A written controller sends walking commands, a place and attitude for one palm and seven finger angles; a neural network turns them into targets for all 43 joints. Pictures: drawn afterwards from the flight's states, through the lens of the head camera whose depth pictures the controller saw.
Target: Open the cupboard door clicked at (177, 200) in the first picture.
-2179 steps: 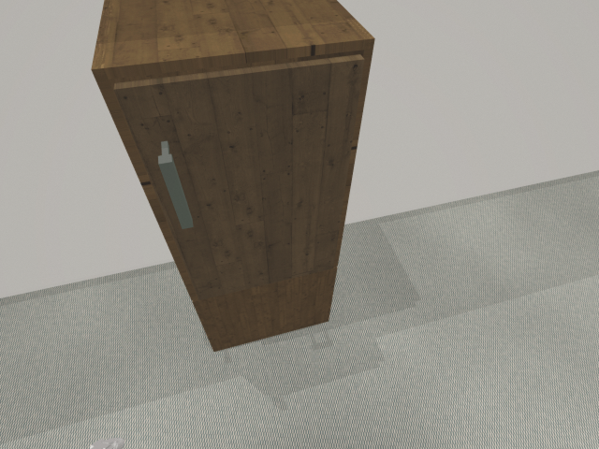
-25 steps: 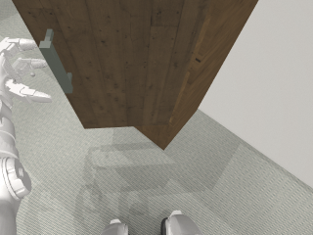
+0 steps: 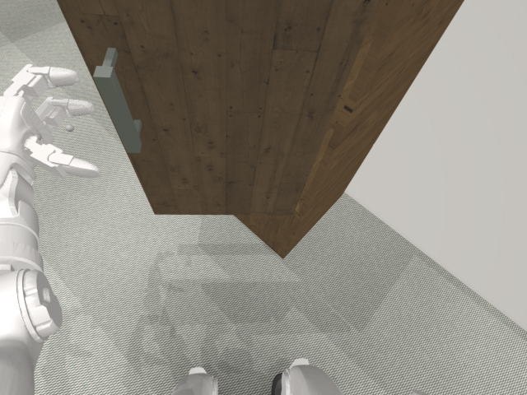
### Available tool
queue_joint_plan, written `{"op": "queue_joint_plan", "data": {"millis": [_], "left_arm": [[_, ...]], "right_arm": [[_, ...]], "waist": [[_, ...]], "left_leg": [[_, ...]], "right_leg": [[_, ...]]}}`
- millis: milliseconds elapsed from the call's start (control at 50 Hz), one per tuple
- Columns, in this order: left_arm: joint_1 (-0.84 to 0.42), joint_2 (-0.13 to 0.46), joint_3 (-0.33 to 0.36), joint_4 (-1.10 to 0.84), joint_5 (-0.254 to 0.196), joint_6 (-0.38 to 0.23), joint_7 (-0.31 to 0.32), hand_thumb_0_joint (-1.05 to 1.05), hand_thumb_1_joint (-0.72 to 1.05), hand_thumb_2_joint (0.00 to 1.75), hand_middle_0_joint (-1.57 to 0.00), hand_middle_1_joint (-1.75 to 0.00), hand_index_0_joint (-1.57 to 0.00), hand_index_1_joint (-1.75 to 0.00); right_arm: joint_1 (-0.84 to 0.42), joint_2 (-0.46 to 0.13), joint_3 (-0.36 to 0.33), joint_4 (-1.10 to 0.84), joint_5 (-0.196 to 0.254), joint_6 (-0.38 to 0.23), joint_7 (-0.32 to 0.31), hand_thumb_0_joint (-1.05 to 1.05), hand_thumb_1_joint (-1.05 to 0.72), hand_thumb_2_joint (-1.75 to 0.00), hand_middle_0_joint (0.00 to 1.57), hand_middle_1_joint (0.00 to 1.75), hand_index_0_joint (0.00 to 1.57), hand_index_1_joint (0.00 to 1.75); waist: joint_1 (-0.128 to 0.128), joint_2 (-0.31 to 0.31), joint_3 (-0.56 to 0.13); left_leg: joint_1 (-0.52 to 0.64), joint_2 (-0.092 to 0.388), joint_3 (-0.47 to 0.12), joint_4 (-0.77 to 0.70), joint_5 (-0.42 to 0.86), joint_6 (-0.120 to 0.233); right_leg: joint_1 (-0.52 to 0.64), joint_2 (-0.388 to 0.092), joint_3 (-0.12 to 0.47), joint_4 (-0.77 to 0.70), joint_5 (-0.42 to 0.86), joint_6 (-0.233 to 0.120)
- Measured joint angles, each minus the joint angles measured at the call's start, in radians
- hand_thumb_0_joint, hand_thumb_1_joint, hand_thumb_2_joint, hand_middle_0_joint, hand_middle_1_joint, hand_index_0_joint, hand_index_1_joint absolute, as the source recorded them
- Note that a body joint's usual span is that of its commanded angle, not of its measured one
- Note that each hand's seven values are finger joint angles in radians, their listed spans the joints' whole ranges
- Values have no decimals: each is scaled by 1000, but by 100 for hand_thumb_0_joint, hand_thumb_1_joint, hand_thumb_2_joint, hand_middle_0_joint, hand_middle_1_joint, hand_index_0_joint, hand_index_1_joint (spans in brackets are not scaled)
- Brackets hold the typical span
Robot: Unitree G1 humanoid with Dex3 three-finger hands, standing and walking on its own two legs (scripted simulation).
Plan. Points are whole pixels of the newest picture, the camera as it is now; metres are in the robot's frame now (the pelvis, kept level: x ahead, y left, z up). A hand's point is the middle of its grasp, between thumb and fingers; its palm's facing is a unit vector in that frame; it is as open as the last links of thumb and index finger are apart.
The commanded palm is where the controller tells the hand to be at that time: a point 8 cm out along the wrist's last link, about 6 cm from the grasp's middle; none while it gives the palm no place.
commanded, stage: move the hooked fingers beside the handle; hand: left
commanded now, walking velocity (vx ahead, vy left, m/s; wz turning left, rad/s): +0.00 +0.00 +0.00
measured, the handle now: (123, 105) +0.52 +0.20 +0.09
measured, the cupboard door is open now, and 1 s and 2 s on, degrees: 45 44 43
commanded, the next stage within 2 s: slide the fingers in behind the handle in 0.06 s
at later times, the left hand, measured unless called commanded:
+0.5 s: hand (85, 130) +0.47 +0.24 +0.09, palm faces -0.04 -1.00 +0.02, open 14.0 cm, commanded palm +0.44 +0.28 +0.09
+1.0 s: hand (113, 129) +0.47 +0.21 +0.09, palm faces -0.01 -1.00 +0.01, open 14.0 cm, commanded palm +0.45 +0.25 +0.09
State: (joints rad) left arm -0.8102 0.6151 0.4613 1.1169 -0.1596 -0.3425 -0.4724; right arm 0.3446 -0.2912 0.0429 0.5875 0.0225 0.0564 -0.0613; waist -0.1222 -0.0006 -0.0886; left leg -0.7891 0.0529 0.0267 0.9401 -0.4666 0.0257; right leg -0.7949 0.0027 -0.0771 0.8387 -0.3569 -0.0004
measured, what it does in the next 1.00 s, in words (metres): stands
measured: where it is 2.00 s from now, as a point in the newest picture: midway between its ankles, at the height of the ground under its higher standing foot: outside the picture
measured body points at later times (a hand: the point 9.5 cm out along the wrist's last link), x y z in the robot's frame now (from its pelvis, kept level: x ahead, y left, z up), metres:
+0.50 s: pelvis +0.00 +0.01 +0.00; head +0.10 +0.04 +0.44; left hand +0.46 +0.30 +0.09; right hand +0.01 -0.26 -0.10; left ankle -0.01 +0.10 -0.69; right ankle +0.02 -0.13 -0.69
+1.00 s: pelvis +0.00 +0.00 +0.00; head +0.10 +0.02 +0.44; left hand +0.47 +0.26 +0.09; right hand +0.03 -0.27 -0.11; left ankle -0.01 +0.10 -0.69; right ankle +0.02 -0.13 -0.69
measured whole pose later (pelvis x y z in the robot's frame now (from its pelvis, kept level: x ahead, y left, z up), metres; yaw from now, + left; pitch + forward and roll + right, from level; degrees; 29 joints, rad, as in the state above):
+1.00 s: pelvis +0.00 +0.00 +0.00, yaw +0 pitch +17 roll -3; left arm -0.81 0.48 0.38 1.09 -0.14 -0.34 -0.32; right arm 0.38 -0.27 0.04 0.61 0.02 0.05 -0.04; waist -0.13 0.01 -0.10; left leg -0.78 0.05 0.03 0.94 -0.46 0.03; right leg -0.79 0.00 -0.07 0.85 -0.36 0.00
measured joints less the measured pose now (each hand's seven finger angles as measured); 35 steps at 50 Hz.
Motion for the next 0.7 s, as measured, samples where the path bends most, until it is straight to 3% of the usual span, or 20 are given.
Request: {"op": "queue_joint_plan", "data": {"millis": [140, 260, 400, 560, 700], "left_arm": [[-17, 31, 7, 34, 14, 30, 10, -1, -50, 30, -30, -120, -30, -120], [-8, 46, 27, 25, 1, 18, -1, -1, -50, 30, -30, -120, -30, -120], [16, 2, -24, -8, -18, 21, -7, -1, -50, 30, -30, -120, -30, -120], [30, -80, -42, -52, -1, 12, 77, -1, -50, 30, -30, -120, -30, -120], [13, -81, -40, -25, 27, 8, 121, -1, -50, 30, -30, -120, -31, -121]], "right_arm": [[19, 2, 8, -4, 3, 5, -2, 1, -90, -90, 20, 30, 20, 30], [48, 7, 11, 4, 1, 8, 2, 1, -90, -90, 20, 30, 20, 30], [75, 7, 1, 20, 1, 14, 8, 1, -90, -90, 20, 30, 20, 30], [56, 15, -6, 16, -6, 4, 16, 1, -90, -90, 20, 30, 20, 30], [39, 24, 2, 2, -5, 4, 22, 1, -90, -90, 20, 30, 20, 30]], "waist": [[-15, 5, 0], [-17, 4, 2], [-7, 10, -10], [-11, 11, -16], [-13, 12, -13]], "left_leg": [[-6, 1, 5, 3, 1, 3], [-11, 4, 11, 3, 1, 5], [-1, -1, 10, 1, 0, 10], [8, -6, 17, -2, 1, 13], [15, -6, 21, -2, 1, 12]], "right_leg": [[-9, 1, 6, 3, 3, 2], [-14, 4, 12, 0, 8, 4], [-1, 0, 11, -8, 9, 9], [5, -5, 18, -6, 9, 13], [6, -5, 22, 2, 6, 12]]}}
